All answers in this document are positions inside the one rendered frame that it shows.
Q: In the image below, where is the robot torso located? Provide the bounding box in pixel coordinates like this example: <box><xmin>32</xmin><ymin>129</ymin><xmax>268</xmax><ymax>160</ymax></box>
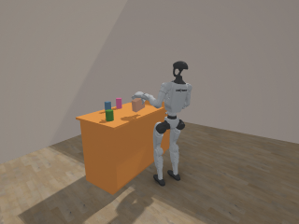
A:
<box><xmin>164</xmin><ymin>80</ymin><xmax>188</xmax><ymax>130</ymax></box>

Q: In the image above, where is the sponge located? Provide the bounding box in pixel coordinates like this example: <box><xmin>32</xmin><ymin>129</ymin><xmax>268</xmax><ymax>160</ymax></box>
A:
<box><xmin>132</xmin><ymin>98</ymin><xmax>145</xmax><ymax>112</ymax></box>

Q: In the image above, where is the robot right upper arm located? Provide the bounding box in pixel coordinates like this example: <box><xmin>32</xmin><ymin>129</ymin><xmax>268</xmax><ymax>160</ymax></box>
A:
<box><xmin>184</xmin><ymin>83</ymin><xmax>192</xmax><ymax>107</ymax></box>

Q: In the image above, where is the left robot hand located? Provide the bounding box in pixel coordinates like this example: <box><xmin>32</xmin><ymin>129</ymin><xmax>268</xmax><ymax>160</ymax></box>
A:
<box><xmin>131</xmin><ymin>91</ymin><xmax>146</xmax><ymax>104</ymax></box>

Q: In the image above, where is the left robot forearm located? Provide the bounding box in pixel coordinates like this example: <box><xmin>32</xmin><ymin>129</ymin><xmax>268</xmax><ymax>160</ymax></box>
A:
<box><xmin>141</xmin><ymin>93</ymin><xmax>158</xmax><ymax>106</ymax></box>

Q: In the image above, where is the robot head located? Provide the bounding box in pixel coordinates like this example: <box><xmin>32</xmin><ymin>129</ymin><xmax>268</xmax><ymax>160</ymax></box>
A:
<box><xmin>172</xmin><ymin>61</ymin><xmax>189</xmax><ymax>85</ymax></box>

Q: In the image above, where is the robot left upper arm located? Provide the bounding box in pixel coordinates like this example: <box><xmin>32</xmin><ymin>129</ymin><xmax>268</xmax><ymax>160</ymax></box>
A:
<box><xmin>154</xmin><ymin>82</ymin><xmax>172</xmax><ymax>109</ymax></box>

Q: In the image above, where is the table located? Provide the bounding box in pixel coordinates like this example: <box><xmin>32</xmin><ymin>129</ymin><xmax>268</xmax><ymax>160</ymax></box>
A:
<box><xmin>76</xmin><ymin>100</ymin><xmax>170</xmax><ymax>195</ymax></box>

